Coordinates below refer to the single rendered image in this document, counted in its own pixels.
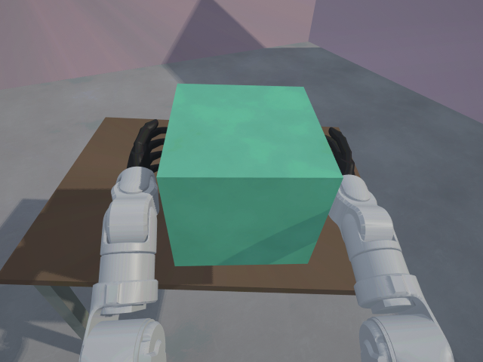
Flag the robot left hand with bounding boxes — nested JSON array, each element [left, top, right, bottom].
[[127, 119, 168, 173]]

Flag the table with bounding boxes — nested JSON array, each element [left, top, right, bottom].
[[0, 117, 361, 341]]

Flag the right robot upper arm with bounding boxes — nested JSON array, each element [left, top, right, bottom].
[[359, 314, 453, 362]]

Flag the robot right hand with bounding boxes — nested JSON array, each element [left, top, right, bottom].
[[325, 127, 355, 175]]

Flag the right robot forearm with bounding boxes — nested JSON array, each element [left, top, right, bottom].
[[328, 175, 454, 362]]

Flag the left robot upper arm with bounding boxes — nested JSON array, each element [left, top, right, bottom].
[[81, 318, 166, 362]]

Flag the carton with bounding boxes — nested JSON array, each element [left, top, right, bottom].
[[156, 84, 343, 266]]

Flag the left robot forearm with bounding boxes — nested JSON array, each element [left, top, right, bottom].
[[78, 167, 159, 362]]

